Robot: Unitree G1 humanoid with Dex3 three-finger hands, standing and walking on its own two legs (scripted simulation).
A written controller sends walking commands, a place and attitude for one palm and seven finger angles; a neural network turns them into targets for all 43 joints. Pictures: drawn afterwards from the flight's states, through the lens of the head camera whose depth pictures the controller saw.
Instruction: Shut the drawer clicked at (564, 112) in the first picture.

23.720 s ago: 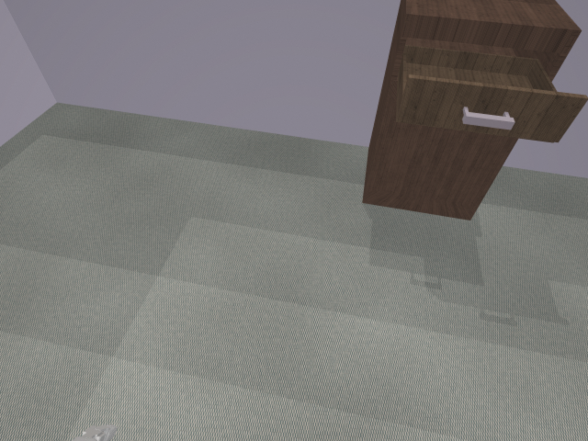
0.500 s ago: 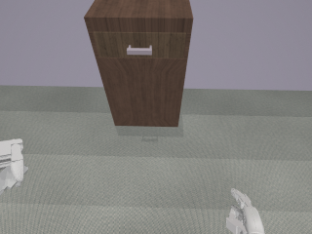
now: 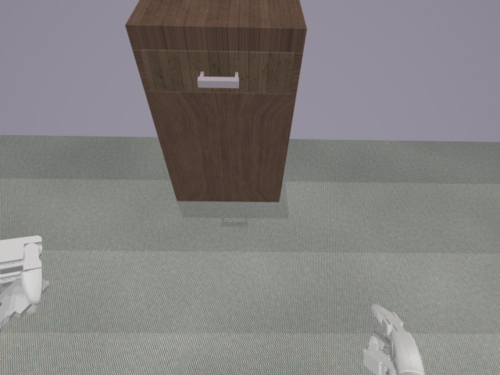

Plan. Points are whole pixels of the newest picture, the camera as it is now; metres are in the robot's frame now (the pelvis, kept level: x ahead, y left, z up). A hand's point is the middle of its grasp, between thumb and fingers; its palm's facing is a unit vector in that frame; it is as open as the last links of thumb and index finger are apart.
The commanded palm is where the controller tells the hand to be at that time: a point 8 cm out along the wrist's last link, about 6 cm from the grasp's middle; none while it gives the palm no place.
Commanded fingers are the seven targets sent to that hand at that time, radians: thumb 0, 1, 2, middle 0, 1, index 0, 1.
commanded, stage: let the arm hang, fingers relaxed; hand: left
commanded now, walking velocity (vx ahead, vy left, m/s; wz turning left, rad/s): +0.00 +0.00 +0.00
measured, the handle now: (219, 78) +0.94 +0.14 -0.06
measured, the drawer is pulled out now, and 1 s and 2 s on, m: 0.00 0.00 0.00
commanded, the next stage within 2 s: look to check the result in 1.10 s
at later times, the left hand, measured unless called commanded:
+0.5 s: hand out of the picture -0.08 +0.21 -0.17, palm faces +0.04 -0.97 -0.24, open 4.5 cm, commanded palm none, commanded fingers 0.00 0.90 0.90 -0.36 -0.47 -0.36 -0.47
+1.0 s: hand out of the picture -0.04 +0.17 -0.17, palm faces +0.04 -0.98 -0.18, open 7.3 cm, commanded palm none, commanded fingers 0.00 0.90 0.90 -0.20 -0.30 -0.20 -0.30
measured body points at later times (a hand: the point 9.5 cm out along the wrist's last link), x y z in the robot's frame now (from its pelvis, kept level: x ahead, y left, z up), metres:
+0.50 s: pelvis -0.03 +0.02 +0.00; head +0.00 +0.02 +0.45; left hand -0.08 +0.26 -0.15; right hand -0.04 -0.21 -0.16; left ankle -0.01 +0.12 -0.74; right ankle -0.03 -0.10 -0.74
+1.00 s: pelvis -0.03 +0.01 +0.00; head -0.02 +0.01 +0.45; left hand -0.04 +0.23 -0.16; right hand -0.05 -0.19 -0.16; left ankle -0.01 +0.12 -0.74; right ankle -0.03 -0.10 -0.74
